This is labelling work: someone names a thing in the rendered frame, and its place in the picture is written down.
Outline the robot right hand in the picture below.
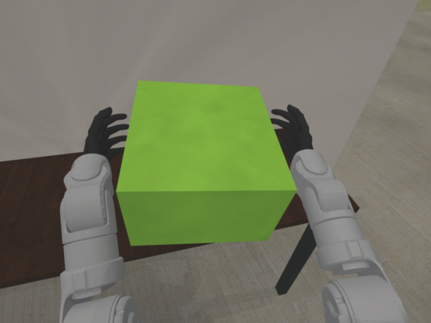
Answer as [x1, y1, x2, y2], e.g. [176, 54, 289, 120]
[270, 104, 313, 163]

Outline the robot left hand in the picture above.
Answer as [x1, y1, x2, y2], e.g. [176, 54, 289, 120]
[83, 107, 129, 162]

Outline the left robot forearm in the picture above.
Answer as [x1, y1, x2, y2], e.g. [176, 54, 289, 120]
[59, 153, 125, 323]

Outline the carton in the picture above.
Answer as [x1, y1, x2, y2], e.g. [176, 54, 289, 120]
[116, 81, 297, 246]

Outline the robot right upper arm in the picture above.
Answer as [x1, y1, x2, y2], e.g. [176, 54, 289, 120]
[322, 275, 407, 323]

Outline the right robot forearm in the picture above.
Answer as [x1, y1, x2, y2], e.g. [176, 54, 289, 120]
[290, 149, 408, 323]

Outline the table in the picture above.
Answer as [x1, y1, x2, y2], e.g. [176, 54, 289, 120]
[0, 129, 359, 295]

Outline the robot left upper arm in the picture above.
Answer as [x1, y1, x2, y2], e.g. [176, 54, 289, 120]
[63, 294, 140, 323]

